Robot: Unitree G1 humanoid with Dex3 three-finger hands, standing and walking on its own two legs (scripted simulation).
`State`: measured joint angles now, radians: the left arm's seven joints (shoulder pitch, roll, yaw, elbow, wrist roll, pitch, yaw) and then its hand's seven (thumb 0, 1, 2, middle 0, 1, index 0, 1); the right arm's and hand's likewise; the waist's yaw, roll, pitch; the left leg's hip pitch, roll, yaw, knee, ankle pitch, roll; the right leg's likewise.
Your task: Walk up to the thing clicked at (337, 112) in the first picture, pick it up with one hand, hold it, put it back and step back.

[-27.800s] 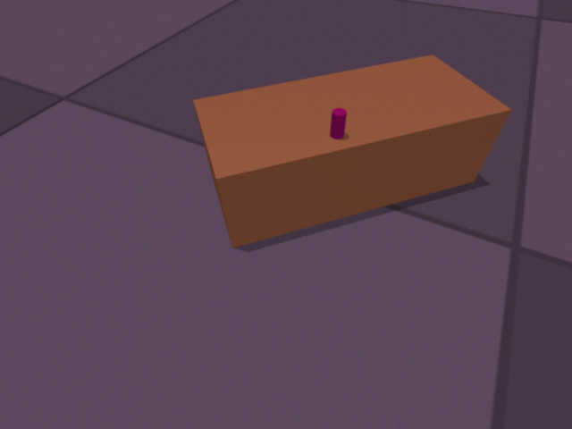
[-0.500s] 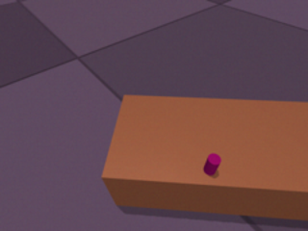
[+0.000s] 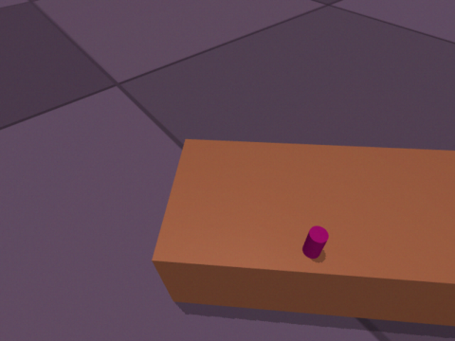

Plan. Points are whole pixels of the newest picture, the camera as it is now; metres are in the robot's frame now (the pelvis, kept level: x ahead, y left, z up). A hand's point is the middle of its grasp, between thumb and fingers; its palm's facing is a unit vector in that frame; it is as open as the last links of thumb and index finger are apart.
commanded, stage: stand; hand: right
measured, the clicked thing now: (314, 242) +0.45 -0.23 -0.31
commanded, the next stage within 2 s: step back in 0.14 s
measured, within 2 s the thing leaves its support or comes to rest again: neither
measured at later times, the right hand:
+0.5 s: hand out of the picture +0.01 -0.26 -0.17, palm faces -0.03 +0.90 -0.43, open 7.4 cm
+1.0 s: hand out of the picture -0.04 -0.22 -0.17, palm faces +0.06 +0.94 -0.34, open 7.4 cm
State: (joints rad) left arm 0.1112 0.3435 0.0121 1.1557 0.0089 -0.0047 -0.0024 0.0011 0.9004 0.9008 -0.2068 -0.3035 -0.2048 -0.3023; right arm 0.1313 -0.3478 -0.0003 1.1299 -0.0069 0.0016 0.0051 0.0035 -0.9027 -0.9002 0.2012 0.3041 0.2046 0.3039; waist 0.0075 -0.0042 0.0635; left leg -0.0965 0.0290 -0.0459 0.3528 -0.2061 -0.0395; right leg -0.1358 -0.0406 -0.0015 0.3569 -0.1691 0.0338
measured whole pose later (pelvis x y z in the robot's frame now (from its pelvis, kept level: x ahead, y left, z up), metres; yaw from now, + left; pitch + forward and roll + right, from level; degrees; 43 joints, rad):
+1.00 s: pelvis -0.12 +0.04 -0.02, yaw -5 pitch -2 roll +1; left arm 0.14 0.35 0.07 0.85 0.02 0.03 0.01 0.00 0.90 0.90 -0.21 -0.30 -0.21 -0.30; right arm 0.10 -0.35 -0.04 0.89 0.01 0.06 -0.01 0.00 -0.90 -0.90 0.20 0.30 0.21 0.30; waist 0.02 0.00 0.19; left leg -0.40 -0.08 -0.07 1.00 -0.55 0.01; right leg -0.27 0.04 0.08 0.62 -0.32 -0.04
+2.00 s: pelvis -0.41 +0.03 -0.03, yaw -1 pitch -3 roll +3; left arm 0.08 0.40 0.08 0.75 0.03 0.06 0.02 0.00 0.90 0.90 -0.21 -0.30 -0.21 -0.30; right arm 0.20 -0.36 -0.04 0.88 -0.02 0.03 -0.02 0.01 -0.90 -0.90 0.20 0.30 0.20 0.30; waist 0.01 -0.06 0.21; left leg -0.25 -0.08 -0.01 0.63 -0.33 0.01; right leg -0.42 -0.05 0.01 0.73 -0.27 -0.02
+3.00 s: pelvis -0.66 -0.02 -0.02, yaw +0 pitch -3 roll -1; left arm 0.27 0.36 0.07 1.01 0.04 -0.03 0.00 0.00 0.90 0.90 -0.21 -0.30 -0.21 -0.30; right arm 0.19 -0.37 -0.05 0.95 -0.03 0.05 0.03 0.01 -0.90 -0.90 0.20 0.30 0.21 0.30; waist 0.03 0.04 0.05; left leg -0.30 0.00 -0.08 0.74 -0.46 0.02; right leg -0.24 0.03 -0.04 0.58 -0.28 -0.04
